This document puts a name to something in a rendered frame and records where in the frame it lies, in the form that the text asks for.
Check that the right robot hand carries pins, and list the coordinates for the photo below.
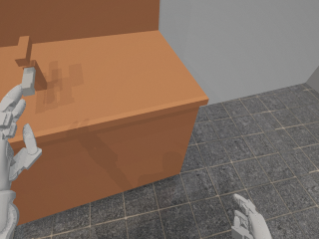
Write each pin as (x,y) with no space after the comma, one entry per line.
(253,226)

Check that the counter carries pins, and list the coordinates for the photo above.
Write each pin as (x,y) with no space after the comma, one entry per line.
(114,106)

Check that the left robot hand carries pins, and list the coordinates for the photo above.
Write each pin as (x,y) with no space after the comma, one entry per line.
(11,108)

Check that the robot left forearm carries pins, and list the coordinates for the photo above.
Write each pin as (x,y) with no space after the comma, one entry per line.
(9,214)

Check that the tap lever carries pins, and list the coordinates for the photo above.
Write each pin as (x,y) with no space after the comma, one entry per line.
(28,81)

